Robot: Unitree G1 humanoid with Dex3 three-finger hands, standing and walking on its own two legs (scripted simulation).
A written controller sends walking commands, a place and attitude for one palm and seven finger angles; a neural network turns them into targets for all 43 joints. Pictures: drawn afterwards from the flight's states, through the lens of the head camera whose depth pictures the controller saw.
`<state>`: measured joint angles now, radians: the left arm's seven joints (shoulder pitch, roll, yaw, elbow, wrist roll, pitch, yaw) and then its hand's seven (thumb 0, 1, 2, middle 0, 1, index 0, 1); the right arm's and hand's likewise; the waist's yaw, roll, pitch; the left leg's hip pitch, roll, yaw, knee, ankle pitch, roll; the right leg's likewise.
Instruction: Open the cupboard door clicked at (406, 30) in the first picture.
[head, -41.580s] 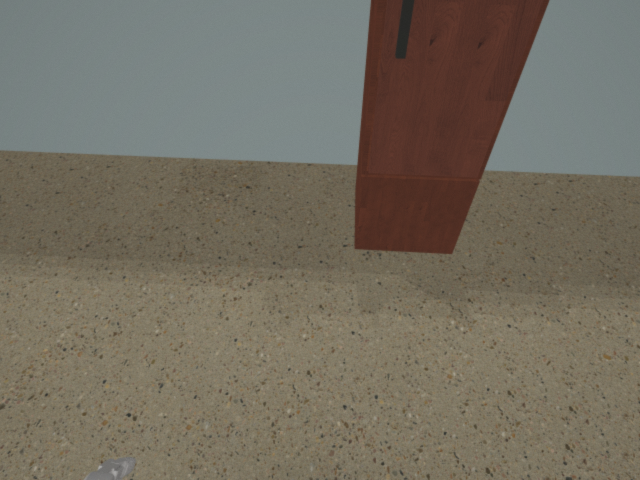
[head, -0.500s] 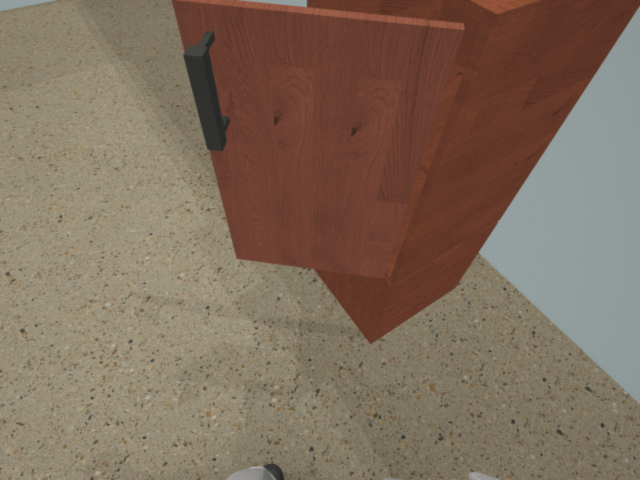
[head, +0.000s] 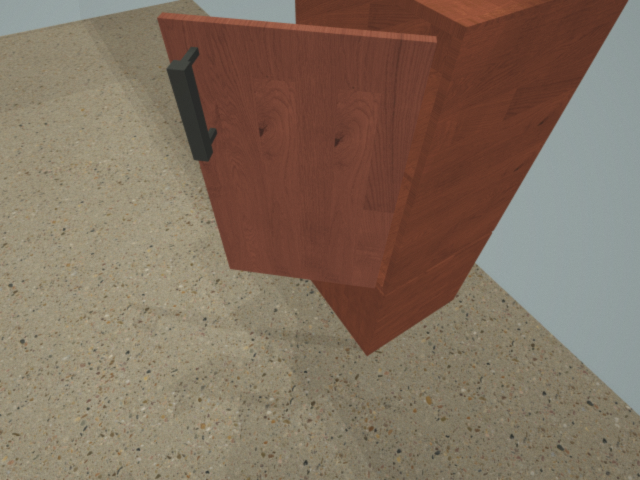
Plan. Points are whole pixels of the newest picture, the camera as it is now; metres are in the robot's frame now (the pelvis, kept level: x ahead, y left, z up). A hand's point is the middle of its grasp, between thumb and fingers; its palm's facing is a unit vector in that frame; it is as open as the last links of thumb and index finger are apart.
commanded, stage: look again from close up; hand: left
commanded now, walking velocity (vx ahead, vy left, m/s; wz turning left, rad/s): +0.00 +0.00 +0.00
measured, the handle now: (197, 106) +0.58 +0.22 +0.14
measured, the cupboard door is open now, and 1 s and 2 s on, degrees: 49 49 49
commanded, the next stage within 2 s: raise the hand with hooked fingers in 0.56 s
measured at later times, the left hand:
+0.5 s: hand out of the picture +0.01 +0.23 -0.17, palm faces +0.00 -0.97 -0.25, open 7.4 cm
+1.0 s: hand (154, 422) +0.18 +0.20 +0.00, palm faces -0.01 -1.00 -0.08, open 8.2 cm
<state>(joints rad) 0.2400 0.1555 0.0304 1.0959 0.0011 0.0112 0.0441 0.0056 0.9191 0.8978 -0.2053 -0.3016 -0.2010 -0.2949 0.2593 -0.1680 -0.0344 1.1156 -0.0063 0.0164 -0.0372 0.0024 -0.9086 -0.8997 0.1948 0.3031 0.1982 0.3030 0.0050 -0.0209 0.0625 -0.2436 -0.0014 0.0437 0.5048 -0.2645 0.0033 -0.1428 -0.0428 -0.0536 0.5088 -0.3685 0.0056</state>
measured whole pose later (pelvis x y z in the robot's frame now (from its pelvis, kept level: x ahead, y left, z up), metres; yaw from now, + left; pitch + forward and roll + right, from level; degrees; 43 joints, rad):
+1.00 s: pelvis -0.04 -0.01 -0.04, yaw +0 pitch +8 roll +1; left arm 0.33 0.27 0.26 0.23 -0.27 -0.44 -0.37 0.00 0.70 0.81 -0.22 -0.43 -0.21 -0.43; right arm 0.18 -0.22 -0.05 0.62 0.03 -0.24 -0.03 0.01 -0.90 -0.90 0.20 0.30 0.20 0.30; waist -0.03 -0.01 -0.10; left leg -0.61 0.03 0.03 0.82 -0.35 -0.01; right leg -0.53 -0.02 -0.04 0.86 -0.47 -0.02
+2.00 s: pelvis -0.04 +0.03 -0.01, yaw +1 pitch +2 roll -2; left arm -0.01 0.46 0.41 0.17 -0.37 0.01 -0.51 -0.01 -0.44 0.33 -0.30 -1.16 -0.29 -1.15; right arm 0.23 -0.25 0.08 0.54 0.07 -0.25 -0.10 0.01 -0.90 -0.90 0.20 0.30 0.20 0.30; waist 0.04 0.04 -0.05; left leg -0.42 0.01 0.02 0.68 -0.29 0.04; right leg -0.28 -0.03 -0.06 0.61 -0.36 0.02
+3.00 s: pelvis -0.03 -0.03 -0.01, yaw +1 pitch +1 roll +0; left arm -0.22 0.48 0.47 0.39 -0.37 0.03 -0.56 -0.02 -0.50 0.30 -0.31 -1.20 -0.30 -1.20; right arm 0.24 -0.29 0.05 0.59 0.09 -0.20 -0.13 0.01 -0.90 -0.90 0.20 0.30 0.20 0.30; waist 0.03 0.05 -0.04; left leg -0.34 0.04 0.00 0.58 -0.25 -0.03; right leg -0.23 0.01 -0.07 0.58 -0.36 -0.03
